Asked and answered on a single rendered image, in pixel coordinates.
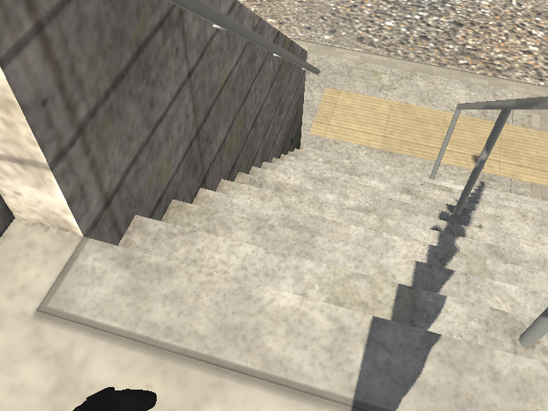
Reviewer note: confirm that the stairs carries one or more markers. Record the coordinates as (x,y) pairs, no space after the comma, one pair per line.
(372,238)

